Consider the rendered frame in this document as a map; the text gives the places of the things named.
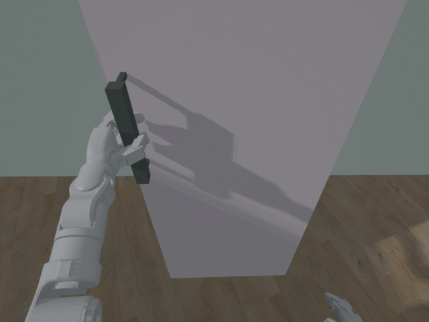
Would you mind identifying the fridge door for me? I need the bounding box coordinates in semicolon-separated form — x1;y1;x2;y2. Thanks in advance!
78;0;408;278

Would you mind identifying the robot left upper arm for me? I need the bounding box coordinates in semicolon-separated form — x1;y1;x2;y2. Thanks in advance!
28;295;102;322

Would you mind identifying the right robot hand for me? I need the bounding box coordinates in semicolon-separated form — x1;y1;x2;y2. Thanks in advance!
324;292;363;322

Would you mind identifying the handle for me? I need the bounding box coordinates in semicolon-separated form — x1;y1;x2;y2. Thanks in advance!
105;72;151;184

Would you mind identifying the left robot forearm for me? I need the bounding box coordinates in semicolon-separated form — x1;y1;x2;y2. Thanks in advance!
25;162;116;322

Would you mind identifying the left robot hand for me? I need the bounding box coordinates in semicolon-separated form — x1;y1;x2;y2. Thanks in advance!
86;110;150;175

